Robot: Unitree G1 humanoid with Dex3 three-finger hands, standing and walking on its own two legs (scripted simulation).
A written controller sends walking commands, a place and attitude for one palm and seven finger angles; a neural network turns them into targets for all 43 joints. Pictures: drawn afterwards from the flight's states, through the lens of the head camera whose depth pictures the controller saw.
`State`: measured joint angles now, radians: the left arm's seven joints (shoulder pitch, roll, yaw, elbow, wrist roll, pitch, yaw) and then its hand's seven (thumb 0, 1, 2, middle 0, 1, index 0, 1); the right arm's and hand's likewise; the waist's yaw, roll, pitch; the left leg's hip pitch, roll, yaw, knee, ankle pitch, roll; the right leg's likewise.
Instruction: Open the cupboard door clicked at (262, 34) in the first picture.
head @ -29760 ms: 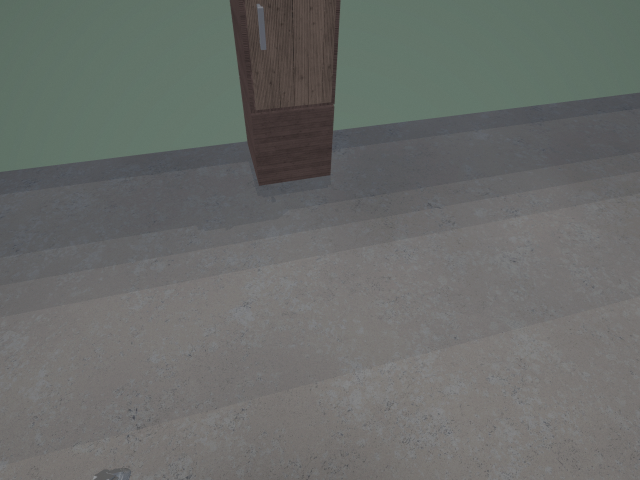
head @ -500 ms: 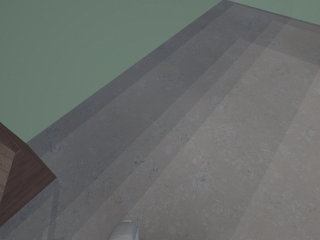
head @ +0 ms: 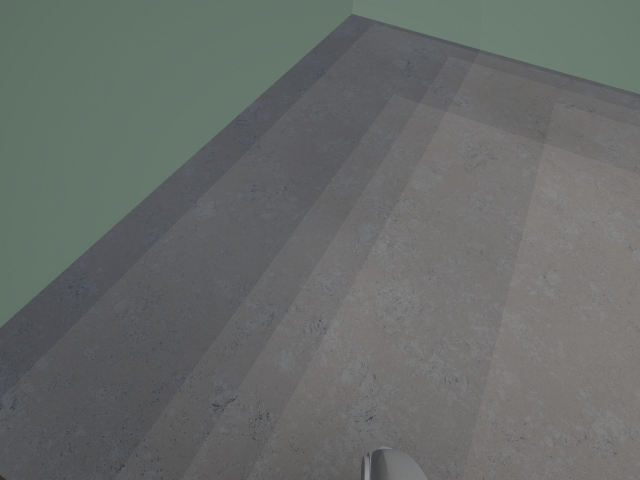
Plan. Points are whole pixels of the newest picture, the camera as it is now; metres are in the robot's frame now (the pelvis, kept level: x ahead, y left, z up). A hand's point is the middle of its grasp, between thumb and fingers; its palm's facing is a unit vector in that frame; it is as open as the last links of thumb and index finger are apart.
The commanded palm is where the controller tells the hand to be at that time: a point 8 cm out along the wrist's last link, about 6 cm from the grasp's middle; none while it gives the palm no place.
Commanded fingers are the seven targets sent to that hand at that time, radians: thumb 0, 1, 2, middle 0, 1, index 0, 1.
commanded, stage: walk to a spot facing it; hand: left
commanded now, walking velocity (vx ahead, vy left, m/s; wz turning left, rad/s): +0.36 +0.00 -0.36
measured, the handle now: out of the picture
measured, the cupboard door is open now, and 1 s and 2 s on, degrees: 50 50 50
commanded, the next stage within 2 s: turn to face it in 0.72 s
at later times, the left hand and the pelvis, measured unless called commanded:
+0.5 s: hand (269, 365) +0.30 +0.10 -0.16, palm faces -0.07 -0.97 -0.23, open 7.1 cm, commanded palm none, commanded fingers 0.00 0.90 0.90 -0.20 -0.30 -0.20 -0.30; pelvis +0.23 -0.09 +0.01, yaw -6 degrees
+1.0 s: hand (283, 266) +0.50 +0.11 -0.18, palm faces +0.07 -0.98 -0.17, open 7.3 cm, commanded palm none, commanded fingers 0.00 0.90 0.90 -0.20 -0.30 -0.20 -0.30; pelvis +0.47 -0.07 +0.00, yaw +1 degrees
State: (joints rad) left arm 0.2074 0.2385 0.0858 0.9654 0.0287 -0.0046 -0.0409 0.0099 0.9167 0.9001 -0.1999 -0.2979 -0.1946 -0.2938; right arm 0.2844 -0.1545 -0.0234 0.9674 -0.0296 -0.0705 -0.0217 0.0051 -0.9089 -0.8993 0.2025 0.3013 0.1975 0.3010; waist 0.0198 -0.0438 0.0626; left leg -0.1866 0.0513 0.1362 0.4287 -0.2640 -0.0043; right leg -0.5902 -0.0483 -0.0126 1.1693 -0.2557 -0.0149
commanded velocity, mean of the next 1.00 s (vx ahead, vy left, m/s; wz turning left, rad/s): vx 0.27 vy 0.00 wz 0.13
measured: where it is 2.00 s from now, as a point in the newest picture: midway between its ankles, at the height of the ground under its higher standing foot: (366, 339)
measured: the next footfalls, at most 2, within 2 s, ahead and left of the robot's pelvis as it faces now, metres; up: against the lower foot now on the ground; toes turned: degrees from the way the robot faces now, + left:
right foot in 0.20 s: +0.22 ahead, -0.14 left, +0.00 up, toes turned -11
left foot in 0.78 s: +0.52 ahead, +0.02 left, +0.00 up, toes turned +3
